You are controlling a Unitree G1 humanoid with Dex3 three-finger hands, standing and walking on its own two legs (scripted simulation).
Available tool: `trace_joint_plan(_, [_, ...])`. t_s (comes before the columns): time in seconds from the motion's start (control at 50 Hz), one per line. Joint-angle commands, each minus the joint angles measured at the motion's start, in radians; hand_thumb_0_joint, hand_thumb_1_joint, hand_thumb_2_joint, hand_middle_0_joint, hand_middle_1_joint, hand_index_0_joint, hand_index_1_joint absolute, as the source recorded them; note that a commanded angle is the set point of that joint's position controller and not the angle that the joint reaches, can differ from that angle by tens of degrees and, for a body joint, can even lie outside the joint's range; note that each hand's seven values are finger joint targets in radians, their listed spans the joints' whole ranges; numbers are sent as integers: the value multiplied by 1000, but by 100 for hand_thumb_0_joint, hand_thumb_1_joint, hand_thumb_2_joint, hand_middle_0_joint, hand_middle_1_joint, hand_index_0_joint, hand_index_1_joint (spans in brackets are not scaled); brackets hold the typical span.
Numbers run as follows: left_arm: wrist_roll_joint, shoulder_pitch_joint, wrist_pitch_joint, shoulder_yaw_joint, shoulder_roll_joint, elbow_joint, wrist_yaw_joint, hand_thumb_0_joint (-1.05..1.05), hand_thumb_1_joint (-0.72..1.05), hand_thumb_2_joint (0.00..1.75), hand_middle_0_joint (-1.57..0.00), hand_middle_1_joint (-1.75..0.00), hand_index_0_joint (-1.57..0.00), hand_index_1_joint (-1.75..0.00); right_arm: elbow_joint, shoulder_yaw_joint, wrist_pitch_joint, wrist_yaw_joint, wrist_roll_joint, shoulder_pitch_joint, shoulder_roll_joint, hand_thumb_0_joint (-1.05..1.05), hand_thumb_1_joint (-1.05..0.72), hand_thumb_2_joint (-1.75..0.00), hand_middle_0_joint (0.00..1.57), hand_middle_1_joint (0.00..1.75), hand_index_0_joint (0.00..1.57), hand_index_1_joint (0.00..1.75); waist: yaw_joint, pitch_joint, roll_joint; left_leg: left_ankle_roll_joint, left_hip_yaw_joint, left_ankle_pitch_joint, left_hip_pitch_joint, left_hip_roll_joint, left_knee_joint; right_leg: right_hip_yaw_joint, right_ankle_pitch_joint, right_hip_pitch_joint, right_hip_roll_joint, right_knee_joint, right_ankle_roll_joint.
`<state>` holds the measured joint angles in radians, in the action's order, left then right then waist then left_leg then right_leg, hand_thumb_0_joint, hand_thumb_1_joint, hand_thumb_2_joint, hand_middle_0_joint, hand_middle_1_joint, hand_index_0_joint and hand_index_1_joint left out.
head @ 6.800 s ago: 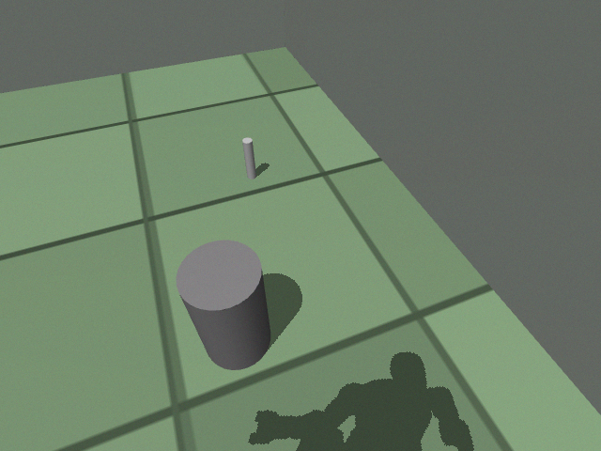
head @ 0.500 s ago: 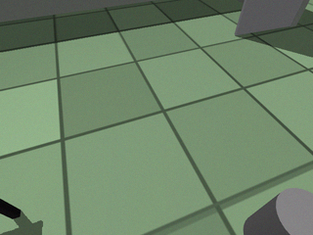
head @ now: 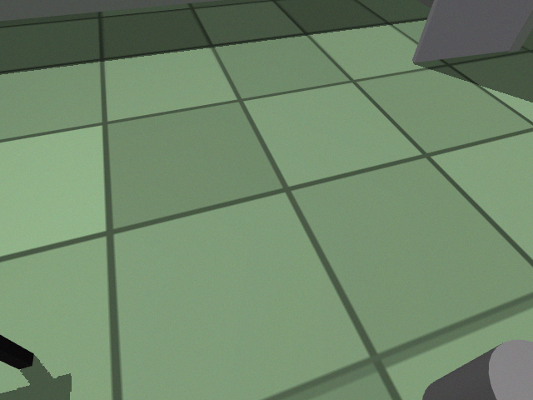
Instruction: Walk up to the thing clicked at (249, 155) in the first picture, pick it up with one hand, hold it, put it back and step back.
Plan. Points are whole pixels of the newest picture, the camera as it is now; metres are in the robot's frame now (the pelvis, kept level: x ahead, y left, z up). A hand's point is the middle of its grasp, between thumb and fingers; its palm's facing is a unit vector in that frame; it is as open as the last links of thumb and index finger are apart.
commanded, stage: walk up
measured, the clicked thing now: out of the picture +0.35 -1.49 -0.66
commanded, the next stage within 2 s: stand in 1.72 s
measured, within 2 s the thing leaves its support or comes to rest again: neither
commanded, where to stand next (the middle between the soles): +0.31 -0.01 m, yaw -25 degrees
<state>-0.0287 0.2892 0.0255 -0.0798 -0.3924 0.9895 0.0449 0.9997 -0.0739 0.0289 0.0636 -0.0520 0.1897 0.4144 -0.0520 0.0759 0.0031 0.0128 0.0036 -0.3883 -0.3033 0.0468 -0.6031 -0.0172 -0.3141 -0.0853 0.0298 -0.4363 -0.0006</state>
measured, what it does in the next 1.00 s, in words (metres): walks ahead, turning right: left foot, then right foot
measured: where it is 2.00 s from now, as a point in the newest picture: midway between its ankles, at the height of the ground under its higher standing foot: outside the picture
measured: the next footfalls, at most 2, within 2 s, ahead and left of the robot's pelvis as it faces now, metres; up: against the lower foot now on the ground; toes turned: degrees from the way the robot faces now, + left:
left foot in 0.02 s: +0.10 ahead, +0.14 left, +0.00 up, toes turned +1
right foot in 0.40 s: +0.23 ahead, -0.13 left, +0.00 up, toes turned -15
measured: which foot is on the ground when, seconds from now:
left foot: up 0.00-0.00, down 0.02-0.42, up 0.44-0.74, down 0.76-1.00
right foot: down 0.00-0.02, up 0.04-0.38, down 0.40-0.78, up 0.80-1.00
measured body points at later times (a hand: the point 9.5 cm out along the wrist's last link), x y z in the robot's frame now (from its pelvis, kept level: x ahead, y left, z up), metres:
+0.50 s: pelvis +0.15 -0.01 -0.02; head +0.17 -0.04 +0.43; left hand +0.32 +0.29 -0.10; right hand +0.13 -0.32 -0.15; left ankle +0.08 +0.14 -0.68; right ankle +0.19 -0.12 -0.74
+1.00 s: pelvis +0.24 +0.03 -0.02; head +0.30 +0.02 +0.42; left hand +0.44 +0.29 -0.15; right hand +0.21 -0.31 -0.12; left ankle +0.34 +0.12 -0.74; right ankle +0.19 -0.09 -0.71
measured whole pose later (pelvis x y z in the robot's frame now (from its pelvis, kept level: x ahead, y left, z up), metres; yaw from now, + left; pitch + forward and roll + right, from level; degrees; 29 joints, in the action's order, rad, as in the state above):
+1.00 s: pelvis +0.24 +0.03 -0.02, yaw -23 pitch -2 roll -1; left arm 0.00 0.22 -0.01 -0.04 -0.43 0.86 0.00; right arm 0.81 -0.03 0.03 0.01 -0.03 0.19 0.39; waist 0.00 0.15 -0.03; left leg 0.00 -0.09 -0.30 -0.39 0.10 -0.72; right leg 0.03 -0.54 -0.39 -0.02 -0.92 0.02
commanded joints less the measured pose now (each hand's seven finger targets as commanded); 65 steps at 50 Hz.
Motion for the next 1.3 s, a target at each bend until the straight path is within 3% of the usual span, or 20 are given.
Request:
trace_joint_plan(0.0, [9, -110, 9, -13, -116, -169, -9, 0, 90, 90, -20, -30, -20, -30, -41, -116, 41, -36, -10, 304, 280, 0, -90, -90, 20, 30, 20, 30, 232, -118, 275, 38, 227, -93, 536, 154, 331, 29, -226, -548, -72, -443, 74])
trace_joint_plan(0.02, [7, -79, 7, -13, -136, -173, -19, 0, 90, 90, -20, -30, -20, -30, -94, -118, 48, -41, -10, 233, 333, 0, -90, -90, 20, 30, 20, 30, 188, -104, 257, 100, 566, -307, 404, 364, 456, 98, -254, -590, -94, -616, 42])
trace_joint_plan(0.04, [9, -55, 3, -23, -218, -148, -28, 0, 90, 90, -20, -30, -20, -30, -136, -116, 45, -38, 13, 120, 342, 0, -90, -90, 20, 30, 20, 30, 140, -31, 144, 181, 561, -393, 229, 408, 475, 170, -201, -543, -9, -672, 52])
trace_joint_plan(0.08, [22, 41, 7, -28, -231, -102, -17, 0, 90, 90, -20, -30, -20, -30, -185, -86, 47, -36, 22, 24, 255, 0, -90, -90, 20, 30, 20, 30, 67, 12, 129, 174, 363, -242, 208, 315, 439, 134, -90, -510, 40, -664, 42])
trace_joint_plan(0.2, [16, 1, 13, -23, -190, -137, 16, 0, 90, 90, -20, -30, -20, -30, -218, -73, 59, -36, 22, 95, 241, 0, -90, -90, 20, 30, 20, 30, 93, 28, 133, 192, 52, 280, 251, 248, 359, 35, -20, -429, 70, -348, -2])
trace_joint_plan(0.36, [13, 79, 33, -44, -203, -148, 8, 0, 90, 90, -20, -30, -20, -30, -282, -56, 22, -28, 34, 55, 224, 0, -90, -90, 20, 30, 20, 30, 12, -27, 29, 123, -80, 271, 54, 182, 73, -76, 110, -21, -14, -115, 49])
trace_joint_plan(0.38, [15, 179, 45, -68, -252, -128, -5, 0, 90, 90, -20, -30, -20, -30, -285, -34, 22, -29, 36, 97, 174, 0, -90, -90, 20, 30, 20, 30, -40, -95, -123, 86, -117, 305, -9, 127, -175, 17, 65, 135, 4, -59, 74])
trace_joint_plan(0.42, [32, 235, 53, -100, -398, -160, -23, 0, 90, 90, -20, -30, -20, -30, -302, -32, 9, -36, 42, 110, 202, 0, -90, -90, 20, 30, 20, 30, -62, -122, -295, 13, -25, -211, -304, -47, -587, 757, -37, 181, 380, 154, 310])
trace_joint_plan(0.52, [40, 54, 60, -53, -274, -227, -41, 0, 90, 90, -20, -30, -20, -30, -232, -34, -7, -30, 39, 172, 190, 0, -90, -90, 20, 30, 20, 30, 55, -18, -139, 3, 32, -3, -183, 63, -477, 302, 200, -112, 187, 99, 217])
trace_joint_plan(0.68, [21, -2, 32, -28, -265, -282, -54, 0, 90, 90, -20, -30, -20, -30, -229, -41, 7, -49, 36, 128, 150, 0, -90, -90, 20, 30, 20, 30, 57, -90, -158, -10, -60, 158, 61, -9, -104, 187, 499, -277, 146, -121, 194])
trace_joint_plan(0.72, [31, -37, 15, -8, -230, -295, -58, 0, 90, 90, -20, -30, -20, -30, -215, -50, 17, -59, 29, 166, 172, 0, -90, -90, 20, 30, 20, 30, 95, -107, -100, 25, -32, 284, 187, -12, 2, 184, 348, -380, 92, -250, 131])
trace_joint_plan(0.76, [45, 32, -5, 15, -153, -290, -66, 0, 90, 90, -20, -30, -20, -30, -245, -67, 28, -66, 23, 140, 284, 0, -90, -90, 20, 30, 20, 30, 66, -101, 195, 149, 430, 340, 142, 349, 246, 96, -216, -436, -120, -525, 28])
trace_joint_plan(0.8, [38, 35, -22, -5, -238, -233, -81, 0, 90, 90, -20, -30, -20, -30, -254, -71, 23, -68, 37, 48, 291, 0, -90, -90, 20, 30, 20, 30, 54, -75, 145, 263, 446, 235, 56, 381, 243, 155, -297, -402, -65, -702, 29])
trace_joint_plan(0.86, [38, 53, -18, -16, -232, -191, -63, 0, 90, 90, -20, -30, -20, -30, -248, -56, 20, -79, 33, 16, 279, 0, -90, -90, 20, 30, 20, 30, 40, -53, 226, 201, 221, 306, 43, 267, 166, 110, -239, -395, -30, -635, 33])
trace_joint_plan(1.02, [11, 68, -9, -24, -183, -142, -50, 0, 90, 90, -20, -30, -20, -30, -261, -37, -4, -76, 42, -19, 254, 0, -90, -90, 20, 30, 20, 30, 15, -162, 165, 153, 97, 458, 33, 240, -35, -25, -26, -139, -58, -144, 42])
trace_joint_plan(1.06, [-10, 34, 9, -50, -280, -157, -58, 0, 90, 90, -20, -30, -20, -30, -274, -7, -9, -73, 55, -11, 165, 0, -90, -90, 20, 30, 20, 30, 22, -134, -82, 36, 0, 265, -175, 118, -236, 334, 121, -49, 129, -15, 122])
trace_joint_plan(1.08, [2, -44, 9, -51, -339, -176, -55, 0, 90, 90, -20, -30, -20, -30, -268, -11, -18, -83, 62, -56, 158, 0, -90, -90, 20, 30, 20, 30, 34, -96, -182, 9, -38, -149, -152, 5, -300, 524, 168, -200, 290, 21, 260])
trace_joint_plan(1.1, [2, -82, 13, -42, -321, -191, -51, 0, 90, 90, -20, -30, -20, -30, -240, -23, -20, -88, 52, -54, 192, 0, -90, -90, 20, 30, 20, 30, 45, -63, -158, 7, 18, -218, -85, 33, -369, 524, 233, -281, 313, -3, 300])
trace_joint_plan(1.22, [21, -154, 11, -10, -234, -172, -57, 0, 90, 90, -20, -30, -20, -30, -128, -5, 23, -80, 51, 62, 168, 0, -90, -90, 20, 30, 20, 30, 90, -143, -155, 25, -8, 202, 112, 13, 72, 215, 472, -178, 118, -198, 135])
trace_joint_plan(1.28, [29, -96, -1, -1, -199, -116, -59, 0, 90, 90, -20, -30, -20, -30, -136, -16, 34, -74, 47, -58, 259, 0, -90, -90, 20, 30, 20, 30, 23, -133, 46, 173, 284, 278, 75, 255, 130, 78, 19, -193, 3, -259, 36])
